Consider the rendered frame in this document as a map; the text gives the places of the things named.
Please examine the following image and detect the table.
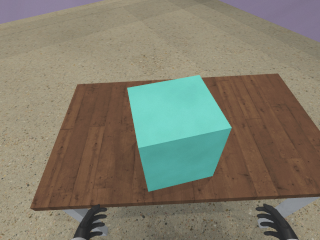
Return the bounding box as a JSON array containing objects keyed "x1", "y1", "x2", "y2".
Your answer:
[{"x1": 30, "y1": 73, "x2": 320, "y2": 236}]

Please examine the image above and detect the right robot hand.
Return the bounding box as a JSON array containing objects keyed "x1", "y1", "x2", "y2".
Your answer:
[{"x1": 255, "y1": 203, "x2": 299, "y2": 240}]

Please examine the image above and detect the carton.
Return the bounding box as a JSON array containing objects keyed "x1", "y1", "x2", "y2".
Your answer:
[{"x1": 127, "y1": 75, "x2": 232, "y2": 192}]

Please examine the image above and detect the left robot hand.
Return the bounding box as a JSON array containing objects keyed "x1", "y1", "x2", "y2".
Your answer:
[{"x1": 73, "y1": 204, "x2": 107, "y2": 240}]

